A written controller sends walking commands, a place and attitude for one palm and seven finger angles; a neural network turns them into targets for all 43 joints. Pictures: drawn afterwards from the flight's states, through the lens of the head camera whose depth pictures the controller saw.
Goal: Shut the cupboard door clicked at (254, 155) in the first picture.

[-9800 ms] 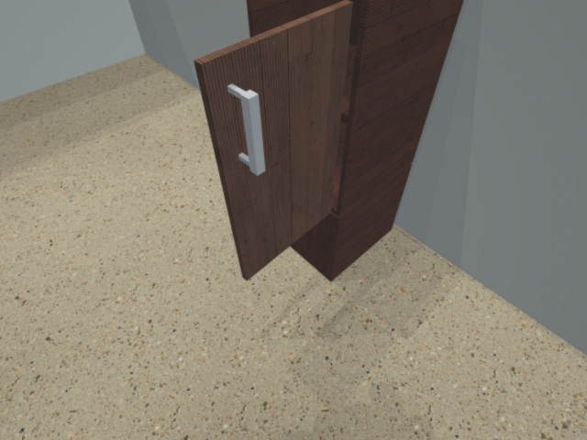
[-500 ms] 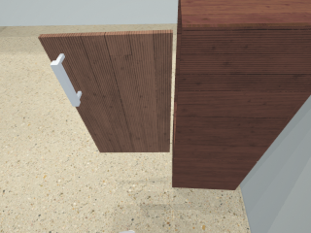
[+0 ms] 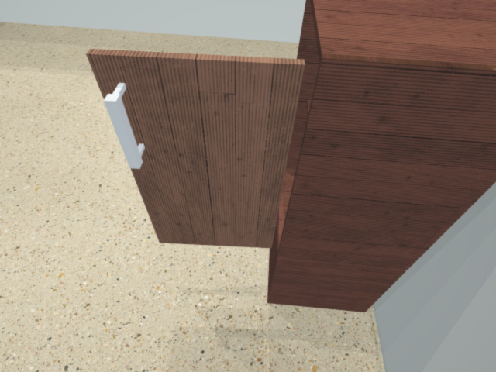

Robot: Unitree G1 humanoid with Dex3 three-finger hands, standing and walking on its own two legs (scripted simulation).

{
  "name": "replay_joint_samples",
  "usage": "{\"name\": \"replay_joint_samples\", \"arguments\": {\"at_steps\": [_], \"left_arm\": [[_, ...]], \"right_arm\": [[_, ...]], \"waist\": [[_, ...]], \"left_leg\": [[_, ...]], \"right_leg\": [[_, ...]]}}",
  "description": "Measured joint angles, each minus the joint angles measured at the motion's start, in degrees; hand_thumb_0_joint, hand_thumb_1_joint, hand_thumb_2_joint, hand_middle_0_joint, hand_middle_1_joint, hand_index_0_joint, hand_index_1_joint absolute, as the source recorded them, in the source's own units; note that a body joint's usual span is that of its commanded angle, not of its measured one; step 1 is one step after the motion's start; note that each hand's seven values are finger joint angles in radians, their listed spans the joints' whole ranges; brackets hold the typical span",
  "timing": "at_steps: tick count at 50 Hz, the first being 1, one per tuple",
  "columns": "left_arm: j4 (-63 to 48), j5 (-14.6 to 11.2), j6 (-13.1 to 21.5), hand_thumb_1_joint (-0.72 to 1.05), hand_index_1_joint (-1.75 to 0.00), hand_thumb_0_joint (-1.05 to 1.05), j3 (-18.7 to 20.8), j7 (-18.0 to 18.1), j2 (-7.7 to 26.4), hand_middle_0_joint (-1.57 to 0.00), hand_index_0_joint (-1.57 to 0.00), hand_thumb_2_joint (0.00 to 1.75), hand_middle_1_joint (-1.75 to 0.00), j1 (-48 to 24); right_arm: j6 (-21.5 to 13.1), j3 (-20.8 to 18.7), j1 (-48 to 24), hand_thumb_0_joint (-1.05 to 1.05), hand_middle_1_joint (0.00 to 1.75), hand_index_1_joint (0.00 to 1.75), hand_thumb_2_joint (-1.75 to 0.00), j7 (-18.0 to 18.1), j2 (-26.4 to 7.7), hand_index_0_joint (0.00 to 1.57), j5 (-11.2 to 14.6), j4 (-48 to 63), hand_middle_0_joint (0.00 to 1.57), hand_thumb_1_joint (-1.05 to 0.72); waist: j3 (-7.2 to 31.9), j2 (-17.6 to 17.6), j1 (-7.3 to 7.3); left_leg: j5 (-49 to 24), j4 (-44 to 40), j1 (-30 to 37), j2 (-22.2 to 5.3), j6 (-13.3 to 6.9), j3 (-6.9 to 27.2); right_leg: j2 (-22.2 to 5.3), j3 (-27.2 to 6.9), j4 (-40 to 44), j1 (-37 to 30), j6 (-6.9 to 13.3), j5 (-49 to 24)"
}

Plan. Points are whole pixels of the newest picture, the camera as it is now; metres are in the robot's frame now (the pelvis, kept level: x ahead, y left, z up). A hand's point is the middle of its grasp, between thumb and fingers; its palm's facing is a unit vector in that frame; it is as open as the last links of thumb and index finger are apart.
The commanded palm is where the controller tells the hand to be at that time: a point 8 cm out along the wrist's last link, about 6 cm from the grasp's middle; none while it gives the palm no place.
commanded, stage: come to a stop and stand still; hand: left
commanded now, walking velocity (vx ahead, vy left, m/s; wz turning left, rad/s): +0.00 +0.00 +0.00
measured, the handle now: (128, 128) +0.48 +0.26 +0.12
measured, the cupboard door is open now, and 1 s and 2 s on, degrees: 93 93 93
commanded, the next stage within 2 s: look again from close up in 0.12 s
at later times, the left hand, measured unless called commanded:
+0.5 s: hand out of the picture +0.01 +0.18 -0.17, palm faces -0.01 -0.97 -0.26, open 7.4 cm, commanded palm none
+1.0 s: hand out of the picture +0.00 +0.13 -0.18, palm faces +0.00 -0.98 -0.20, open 7.4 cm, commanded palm none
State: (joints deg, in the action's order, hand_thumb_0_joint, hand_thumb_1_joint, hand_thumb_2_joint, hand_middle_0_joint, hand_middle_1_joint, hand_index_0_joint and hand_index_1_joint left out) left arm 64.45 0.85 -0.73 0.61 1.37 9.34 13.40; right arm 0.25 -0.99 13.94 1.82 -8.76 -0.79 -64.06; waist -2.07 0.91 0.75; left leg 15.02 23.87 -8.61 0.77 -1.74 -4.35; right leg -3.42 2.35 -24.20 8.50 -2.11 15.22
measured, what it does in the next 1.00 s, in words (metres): stands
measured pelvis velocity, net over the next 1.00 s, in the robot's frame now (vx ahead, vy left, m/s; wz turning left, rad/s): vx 0.00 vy -0.04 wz -0.01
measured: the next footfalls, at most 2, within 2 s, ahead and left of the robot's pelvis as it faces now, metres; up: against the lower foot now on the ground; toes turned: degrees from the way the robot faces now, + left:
left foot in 1.64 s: +0.13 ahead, +0.20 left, +0.00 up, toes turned +5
right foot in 1.90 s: +0.12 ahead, +0.00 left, +0.00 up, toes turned +2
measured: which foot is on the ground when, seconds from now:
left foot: down 0.00-1.00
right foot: down 0.00-1.00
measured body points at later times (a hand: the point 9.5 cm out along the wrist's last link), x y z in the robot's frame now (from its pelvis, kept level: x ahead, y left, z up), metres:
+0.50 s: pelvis +0.00 +0.00 -0.01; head +0.01 -0.03 +0.44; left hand +0.01 +0.23 -0.15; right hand +0.01 -0.22 -0.18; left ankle -0.02 +0.09 -0.74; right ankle -0.03 -0.14 -0.74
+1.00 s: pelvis +0.00 -0.04 +0.00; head +0.02 -0.05 +0.44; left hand +0.00 +0.19 -0.16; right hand +0.00 -0.26 -0.17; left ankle -0.02 +0.09 -0.74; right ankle -0.03 -0.14 -0.74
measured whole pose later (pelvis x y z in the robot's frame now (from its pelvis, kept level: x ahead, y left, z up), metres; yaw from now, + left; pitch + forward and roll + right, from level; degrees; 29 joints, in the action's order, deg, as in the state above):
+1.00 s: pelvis +0.00 -0.04 +0.00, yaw -1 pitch +0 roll +1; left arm 63.0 1.0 0.9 -1.2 1.5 8.2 17.0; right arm 0.3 0.6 16.5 0.9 -10.1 -0.8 -63.2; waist -1.9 -0.8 0.4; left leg 16.6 26.8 -9.7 -2.1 1.1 -4.3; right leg -0.8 2.4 -28.8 10.7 1.1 18.0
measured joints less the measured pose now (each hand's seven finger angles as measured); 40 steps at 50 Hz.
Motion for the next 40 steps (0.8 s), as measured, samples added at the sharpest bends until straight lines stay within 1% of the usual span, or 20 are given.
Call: {"name": "replay_joint_samples", "arguments": {"at_steps": [11,13,16,18,21,24,29,40], "left_arm": [[1.22,-0.04,0.38,0.91,-0.3,0.01,-0.46,0.15,-0.47,-0.2,-0.19,0.9,-0.3,1.12],[0.79,0.27,1.07,0.91,-0.3,0.01,-1.13,1.04,-0.77,-0.2,-0.19,0.9,-0.3,1.41],[-0.23,0.35,1.51,0.91,-0.3,0.01,-1.67,1.11,-1.01,-0.2,-0.19,0.9,-0.3,1.79],[-0.45,0.26,1.57,0.91,-0.3,0.01,-1.84,0.91,-1.17,-0.2,-0.2,0.9,-0.3,2.08],[-0.55,0.09,1.55,0.91,-0.3,0.01,-1.88,0.88,-1.22,-0.2,-0.2,0.9,-0.3,2.66],[-0.72,0.04,1.36,0.9,-0.3,0.01,-1.82,0.9,-0.96,-0.2,-0.19,0.9,-0.3,2.95],[-1.22,-0.01,1.2,0.91,-0.3,0.01,-1.84,0.73,-0.6,-0.2,-0.19,0.9,-0.3,2.84],[-1.52,0.01,1.5,0.91,-0.3,0.01,-2.13,0.39,-0.75,-0.2,-0.2,0.9,-0.3,2.57]], "right_arm": [[-0.55,0.52,1.25,0.0,0.3,0.3,-0.9,0.05,0.8,0.2,0.14,-1.02,0.2,-0.92],[-0.55,0.8,1.71,0.01,0.3,0.3,-0.9,-0.36,0.41,0.2,0.22,0.04,0.2,-0.92],[-1.37,0.99,2.57,0.01,0.3,0.3,-0.9,-0.59,-0.25,0.2,-0.13,2.18,0.2,-0.92],[-1.63,1.15,3.2,0.01,0.3,0.3,-0.9,-0.47,-0.71,0.2,-0.21,2.98,0.2,-0.92],[-1.47,1.33,3.7,0.01,0.3,0.3,-0.9,-0.21,-1.26,0.2,-0.2,3.32,0.2,-0.92],[-1.18,1.52,3.7,0.01,0.3,0.3,-0.9,-0.22,-1.59,0.2,-0.17,3.29,0.2,-0.93],[-1.11,1.78,3.32,0.01,0.3,0.3,-0.9,-0.57,-1.83,0.2,-0.11,2.91,0.2,-0.93],[-0.97,2.08,2.46,0.0,0.3,0.3,-0.9,-0.87,-1.1,0.2,-0.03,1.29,0.2,-0.91]], "waist": [[-0.06,0.52,-0.33],[-0.02,-0.19,-0.6],[-0.48,-1.32,-0.94],[-0.34,-2.4,-0.97],[0.25,-3.78,-0.96],[0.74,-4.33,-1.05],[1.01,-4.27,-1.09],[0.12,-2.38,-0.87]], "left_leg": [[-0.27,-1.52,1.27,0.3,-0.26,-0.34],[0.65,0.93,-0.69,-0.13,-0.27,-0.14],[2.27,4.05,-2.51,-0.09,-0.54,-0.08],[2.86,5.05,-2.67,0.06,-0.65,-0.09],[3.49,5.75,-2.01,0.17,-0.68,-0.35],[3.53,5.43,-1.1,0.21,-0.45,-0.74],[2.52,3.71,-0.14,-0.05,0.18,-1.23],[0.51,1.08,-0.1,-1.64,1.96,-0.88]], "right_leg": [[-0.22,-0.31,1.34,-1.08,-0.33,-0.29],[0.09,-0.08,0.4,0.09,-0.31,-0.04],[-0.1,-0.09,-2.85,1.96,-0.01,1.58],[-0.3,-0.13,-4.22,2.27,0.17,2.44],[-0.48,-0.45,-5.56,2.01,-0.19,3.32],[-0.52,-0.89,-6.41,1.82,-0.14,3.84],[-0.18,-1.4,-6.44,1.9,0.46,3.63],[1.54,-0.96,-4.69,2.31,2.23,2.26]]}}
